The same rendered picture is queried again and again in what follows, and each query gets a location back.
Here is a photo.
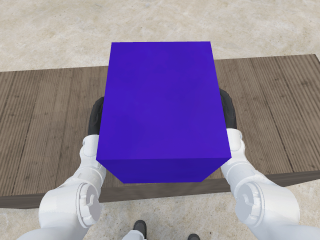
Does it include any left robot foot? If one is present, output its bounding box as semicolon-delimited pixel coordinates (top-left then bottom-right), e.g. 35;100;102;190
133;220;147;239

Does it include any left robot hand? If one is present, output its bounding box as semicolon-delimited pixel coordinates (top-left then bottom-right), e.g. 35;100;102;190
88;97;104;136

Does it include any robot left upper arm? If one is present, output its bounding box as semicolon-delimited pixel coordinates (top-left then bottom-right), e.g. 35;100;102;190
16;182;101;240

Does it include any pedestal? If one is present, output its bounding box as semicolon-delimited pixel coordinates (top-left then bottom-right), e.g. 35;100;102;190
0;54;320;209

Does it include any right robot hand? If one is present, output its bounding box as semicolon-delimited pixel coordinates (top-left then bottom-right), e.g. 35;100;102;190
219;88;237;130

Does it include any left robot shin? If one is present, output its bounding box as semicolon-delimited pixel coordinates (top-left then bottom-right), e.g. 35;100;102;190
128;230;144;237

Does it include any robot right upper arm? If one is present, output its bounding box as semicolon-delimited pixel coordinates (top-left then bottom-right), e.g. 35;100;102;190
235;181;320;240

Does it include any robot left forearm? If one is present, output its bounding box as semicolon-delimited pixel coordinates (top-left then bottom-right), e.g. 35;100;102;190
38;134;107;227

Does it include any robot right forearm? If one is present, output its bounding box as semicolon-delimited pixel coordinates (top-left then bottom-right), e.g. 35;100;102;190
221;128;300;221

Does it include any carton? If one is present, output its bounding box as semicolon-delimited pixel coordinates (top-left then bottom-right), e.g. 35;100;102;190
96;41;232;184

